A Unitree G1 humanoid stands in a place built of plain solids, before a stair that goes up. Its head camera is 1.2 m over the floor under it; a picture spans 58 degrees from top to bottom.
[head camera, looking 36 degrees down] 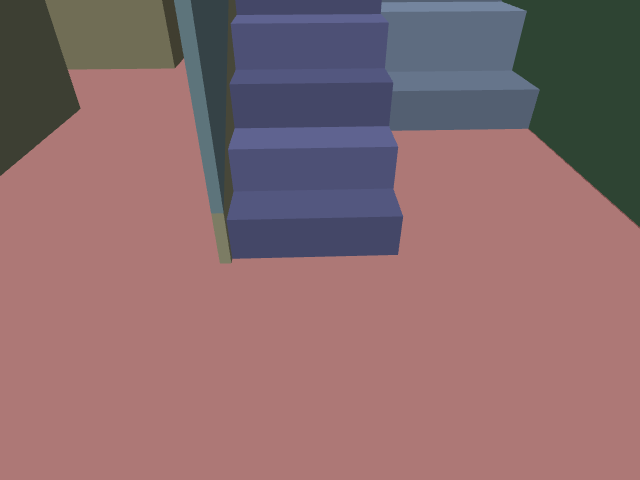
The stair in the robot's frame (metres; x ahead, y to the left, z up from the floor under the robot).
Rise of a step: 0.21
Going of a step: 0.24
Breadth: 0.75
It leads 2 degrees to the left of straight ahead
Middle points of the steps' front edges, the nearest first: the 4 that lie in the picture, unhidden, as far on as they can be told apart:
1.52 0.02 0.21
1.76 0.03 0.42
2.00 0.04 0.62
2.24 0.05 0.83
